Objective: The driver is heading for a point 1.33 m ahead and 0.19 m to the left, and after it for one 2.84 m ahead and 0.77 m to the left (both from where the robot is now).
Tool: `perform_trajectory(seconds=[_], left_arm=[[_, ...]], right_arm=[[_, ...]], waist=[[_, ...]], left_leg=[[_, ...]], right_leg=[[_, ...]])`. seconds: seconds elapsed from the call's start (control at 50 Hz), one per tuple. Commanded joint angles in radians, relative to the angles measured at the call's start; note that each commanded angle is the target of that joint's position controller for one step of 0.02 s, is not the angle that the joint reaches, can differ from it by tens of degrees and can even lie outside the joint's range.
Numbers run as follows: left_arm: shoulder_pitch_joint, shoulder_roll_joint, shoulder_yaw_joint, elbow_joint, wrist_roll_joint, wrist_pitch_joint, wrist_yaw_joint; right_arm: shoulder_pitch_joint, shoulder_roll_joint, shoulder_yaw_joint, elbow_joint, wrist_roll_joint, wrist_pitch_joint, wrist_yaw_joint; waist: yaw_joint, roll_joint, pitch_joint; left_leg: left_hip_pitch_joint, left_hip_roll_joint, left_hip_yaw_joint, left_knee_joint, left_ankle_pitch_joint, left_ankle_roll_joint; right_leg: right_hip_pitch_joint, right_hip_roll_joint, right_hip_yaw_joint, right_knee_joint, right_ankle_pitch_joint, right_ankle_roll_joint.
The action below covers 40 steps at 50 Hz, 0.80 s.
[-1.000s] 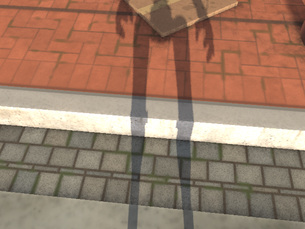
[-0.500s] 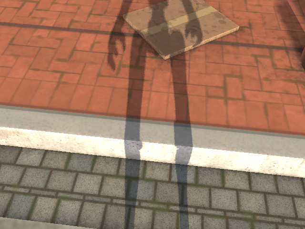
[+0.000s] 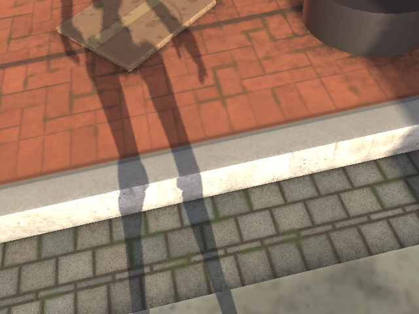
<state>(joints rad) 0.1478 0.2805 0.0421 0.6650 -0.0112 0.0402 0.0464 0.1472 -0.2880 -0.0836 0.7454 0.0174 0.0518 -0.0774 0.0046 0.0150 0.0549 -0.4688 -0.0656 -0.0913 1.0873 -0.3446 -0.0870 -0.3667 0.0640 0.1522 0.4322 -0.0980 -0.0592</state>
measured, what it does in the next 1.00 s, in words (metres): walks ahead: left foot, then right foot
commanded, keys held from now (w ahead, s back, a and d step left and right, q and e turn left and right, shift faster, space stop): w+e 0.08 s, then w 0.20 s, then w+q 0.72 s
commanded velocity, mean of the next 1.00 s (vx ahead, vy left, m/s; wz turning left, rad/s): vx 0.39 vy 0.00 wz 0.12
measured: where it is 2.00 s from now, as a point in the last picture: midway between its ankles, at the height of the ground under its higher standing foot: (208, 215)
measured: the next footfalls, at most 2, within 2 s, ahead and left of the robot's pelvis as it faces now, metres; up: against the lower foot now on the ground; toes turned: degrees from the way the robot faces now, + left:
left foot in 0.16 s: -0.02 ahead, +0.13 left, +0.00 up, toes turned -8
right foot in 0.60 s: +0.16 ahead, -0.19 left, +0.00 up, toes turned -2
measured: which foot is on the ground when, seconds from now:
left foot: up 0.00-0.14, down 0.16-0.60, up 0.62-1.00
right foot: down 0.00-0.16, up 0.18-0.58, down 0.60-1.00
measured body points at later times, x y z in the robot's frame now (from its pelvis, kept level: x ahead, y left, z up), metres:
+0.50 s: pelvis +0.03 -0.01 +0.00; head +0.04 +0.01 +0.45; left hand +0.24 +0.21 -0.10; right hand -0.03 -0.26 -0.12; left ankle -0.06 +0.14 -0.74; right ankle +0.12 -0.20 -0.70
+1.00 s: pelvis +0.25 -0.06 -0.01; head +0.28 -0.04 +0.44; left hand +0.20 +0.22 -0.14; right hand +0.51 -0.25 -0.09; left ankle +0.40 +0.11 -0.70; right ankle +0.12 -0.19 -0.74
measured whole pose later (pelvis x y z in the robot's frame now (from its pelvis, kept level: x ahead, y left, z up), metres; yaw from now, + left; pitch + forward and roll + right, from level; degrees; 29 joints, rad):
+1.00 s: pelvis +0.25 -0.06 -0.01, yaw +11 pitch +2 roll -3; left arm 0.36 0.28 0.08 0.85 -0.01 -0.09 0.00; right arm 0.10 -0.28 -0.05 0.64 0.03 -0.04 0.05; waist 0.09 0.04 0.04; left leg -0.69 0.09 0.00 0.72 0.02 0.05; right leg 0.11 0.01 -0.22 0.22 -0.35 0.02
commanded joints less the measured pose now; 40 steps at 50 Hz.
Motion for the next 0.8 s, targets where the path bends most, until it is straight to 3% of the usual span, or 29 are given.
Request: perform_trajectory(seconds=[0.02, 0.1, 0.12, 0.14, 0.16, 0.18, 0.2, 0.22, 0.24, 0.26, 0.3, 0.34, 0.38, 0.42, 0.46, 0.52, 0.56, 0.58, 0.6, 0.62, 0.64, 0.66, 0.68, 0.72, 0.76, 0.8], left_arm=[[0.004, 0.186, 0.059, -0.066, 0.003, -0.008, 0.011], [0.006, 0.178, 0.071, -0.065, -0.007, -0.003, 0.004], [-0.019, 0.162, 0.068, -0.076, -0.015, 0.0, 0.005], [-0.06, 0.136, 0.064, -0.096, -0.021, 0.0, 0.006], [0.0, 0.082, 0.055, -0.076, -0.032, 0.003, 0.004], [0.075, -0.001, 0.028, -0.061, -0.024, -0.008, -0.011], [-0.025, 0.1, 0.057, -0.13, -0.034, -0.032, -0.022], [-0.013, 0.147, 0.066, -0.107, -0.031, -0.051, -0.025], [0.019, 0.157, 0.071, -0.072, -0.013, -0.059, -0.031], [0.038, 0.139, 0.069, -0.04, 0.008, -0.06, -0.037], [0.004, 0.103, 0.06, -0.042, 0.02, -0.072, -0.044], [-0.036, 0.06, 0.046, -0.055, 0.01, -0.085, -0.046], [-0.104, 0.04, 0.036, -0.075, 0.002, -0.1, -0.047], [-0.165, 0.014, 0.026, -0.093, -0.006, -0.118, -0.059], [-0.182, 0.015, 0.025, -0.095, -0.016, -0.133, -0.074], [-0.144, 0.057, 0.039, -0.091, -0.03, -0.145, -0.081], [-0.037, 0.096, 0.057, -0.063, -0.037, -0.152, -0.076], [0.084, 0.138, 0.077, -0.031, -0.038, -0.154, -0.063], [0.261, 0.197, 0.093, -0.009, -0.019, -0.152, -0.05], [0.353, 0.307, 0.112, 0.012, 0.013, -0.143, -0.057], [0.339, 0.211, 0.088, 0.019, 0.027, -0.152, -0.066], [0.27, 0.139, 0.066, 0.021, 0.018, -0.152, -0.065], [0.199, 0.099, 0.053, 0.018, 0.013, -0.15, -0.065], [0.118, 0.054, 0.041, 0.029, 0.022, -0.148, -0.062], [0.112, 0.053, 0.046, 0.047, 0.021, -0.159, -0.059], [0.121, 0.075, 0.054, 0.065, 0.019, -0.166, -0.057]], right_arm=[[0.042, -0.082, -0.024, -0.063, -0.003, -0.039, 0.024], [0.17, -0.078, -0.026, -0.01, 0.0, -0.074, 0.051], [0.248, -0.08, -0.026, 0.026, -0.008, -0.081, 0.057], [0.345, -0.077, -0.024, 0.078, -0.025, -0.086, 0.06], [0.344, -0.066, -0.022, 0.097, -0.025, -0.095, 0.064], [0.287, -0.029, 0.013, 0.047, -0.028, -0.103, 0.069], [0.212, -0.204, -0.039, 0.006, -0.062, -0.124, 0.076], [0.119, -0.198, -0.041, -0.01, -0.045, -0.144, 0.062], [0.086, -0.144, -0.027, -0.007, -0.028, -0.15, 0.046], [0.108, -0.129, -0.019, -0.012, -0.023, -0.153, 0.042], [0.194, -0.109, -0.008, 0.017, -0.012, -0.158, 0.044], [0.278, -0.078, 0.007, 0.044, -0.011, -0.152, 0.052], [0.333, -0.075, 0.012, 0.056, -0.012, -0.139, 0.053], [0.355, -0.101, 0.01, 0.055, -0.01, -0.128, 0.048], [0.362, -0.139, 0.003, 0.052, -0.005, -0.123, 0.045], [0.362, -0.157, -0.002, 0.052, 0.014, -0.117, 0.049], [0.318, -0.157, -0.004, 0.043, 0.014, -0.107, 0.051], [0.305, -0.127, 0.004, 0.035, 0.005, -0.108, 0.053], [0.283, -0.049, 0.028, 0.003, -0.016, -0.112, 0.059], [0.344, 0.057, 0.053, -0.055, 0.006, -0.135, 0.052], [0.336, -0.047, 0.026, -0.037, 0.042, -0.146, 0.049], [0.261, -0.098, 0.007, -0.044, 0.05, -0.142, 0.055], [0.228, -0.091, 0.006, -0.035, 0.036, -0.133, 0.058], [0.204, -0.064, 0.001, -0.033, 0.019, -0.115, 0.07], [0.198, -0.031, 0.006, -0.04, 0.019, -0.098, 0.081], [0.164, -0.023, 0.008, -0.064, 0.012, -0.087, 0.083]], waist=[[-0.005, -0.254, -0.164], [-0.038, -0.267, -0.115], [-0.069, -0.257, -0.097], [-0.111, -0.218, -0.069], [-0.069, 0.019, -0.084], [-0.009, 0.174, -0.103], [-0.003, 0.276, 0.043], [0.033, 0.231, 0.136], [0.046, 0.186, 0.134], [0.035, 0.138, 0.097], [0.0, 0.086, 0.084], [-0.031, 0.099, 0.076], [-0.075, 0.123, 0.084], [-0.106, 0.138, 0.09], [-0.113, 0.154, 0.085], [-0.083, 0.185, 0.075], [-0.004, 0.188, 0.036], [0.058, 0.157, -0.044], [0.139, 0.024, -0.223], [0.103, -0.35, -0.357], [0.109, -0.297, -0.302], [0.089, -0.228, -0.17], [0.063, -0.164, -0.109], [0.021, -0.163, -0.037], [0.002, -0.141, -0.024], [-0.004, -0.099, 0.002]], left_leg=[[0.059, -0.003, 0.034, -0.246, -0.052, 0.011], [0.271, -0.015, 0.083, -0.502, -0.127, 0.084], [0.354, -0.002, 0.109, -0.641, -0.042, 0.117], [0.465, 0.01, 0.145, -0.815, 0.061, 0.148], [0.549, 0.166, -0.011, -0.826, 0.01, 0.153], [0.533, 0.352, -0.215, -0.786, -0.131, 0.174], [0.29, 0.488, -0.55, -0.969, -0.514, 0.327], [0.258, 0.466, -0.522, -1.026, -0.536, 0.328], [0.29, 0.409, -0.416, -1.019, -0.422, 0.284], [0.32, 0.356, -0.317, -1.005, -0.339, 0.255], [0.358, 0.323, -0.23, -0.998, -0.217, 0.249], [0.383, 0.298, -0.186, -0.999, -0.129, 0.263], [0.384, 0.283, -0.155, -1.003, -0.045, 0.272], [0.347, 0.266, -0.117, -0.992, 0.033, 0.266], [0.305, 0.265, -0.104, -0.978, 0.048, 0.272], [0.317, 0.296, -0.167, -0.925, 0.01, 0.269], [0.307, 0.302, -0.185, -0.831, 0.084, 0.247], [0.252, 0.255, -0.147, -0.681, 0.208, 0.217], [0.093, 0.179, -0.078, -0.351, 0.106, 0.174], [-0.24, 0.042, 0.016, -0.012, -0.222, 0.124], [-0.307, 0.083, -0.086, 0.166, -0.196, 0.122], [-0.35, 0.129, -0.076, 0.207, -0.105, 0.134], [-0.315, 0.165, -0.054, 0.184, -0.018, 0.132], [-0.249, 0.198, -0.044, 0.115, 0.094, 0.127], [-0.235, 0.197, -0.022, 0.111, 0.138, 0.12], [-0.276, 0.197, -0.028, 0.069, 0.169, 0.108]], right_leg=[[0.167, -0.194, 0.332, -0.223, -0.501, -0.104], [0.042, -0.164, 0.356, -0.248, -0.586, -0.085], [-0.007, -0.127, 0.331, -0.241, -0.577, -0.049], [-0.091, -0.052, 0.257, -0.181, -0.562, 0.015], [-0.206, 0.018, 0.14, 0.159, -0.535, 0.031], [-0.336, 0.087, 0.046, 0.478, -0.448, 0.019], [-0.497, 0.036, 0.074, 0.512, -0.351, 0.007], [-0.518, -0.001, 0.113, 0.59, -0.242, 0.009], [-0.513, -0.003, 0.097, 0.635, -0.162, 0.025], [-0.488, -0.005, 0.053, 0.683, -0.128, 0.043], [-0.505, -0.038, -0.014, 0.718, -0.045, 0.065], [-0.511, -0.093, -0.095, 0.679, 0.013, 0.086], [-0.477, -0.113, -0.132, 0.547, 0.039, 0.105], [-0.364, -0.096, -0.157, 0.36, 0.055, 0.119], [-0.232, -0.062, -0.189, 0.234, 0.027, 0.129], [-0.094, -0.055, -0.158, 0.106, -0.052, 0.113], [0.065, -0.049, -0.156, 0.023, -0.088, 0.076], [0.257, -0.066, -0.14, -0.003, -0.078, 0.047], [0.552, -0.244, 0.031, 0.01, -0.139, -0.004], [0.772, -0.496, 0.48, -0.102, -0.341, -0.137], [0.662, -0.5, 0.587, -0.193, -0.449, -0.169], [0.553, -0.471, 0.406, -0.189, -0.408, -0.141], [0.452, -0.409, 0.261, -0.201, -0.3, -0.109], [0.323, -0.321, 0.059, -0.241, -0.097, -0.075], [0.285, -0.31, -0.037, -0.262, 0.054, -0.085], [0.278, -0.327, -0.088, -0.281, 0.141, -0.108]])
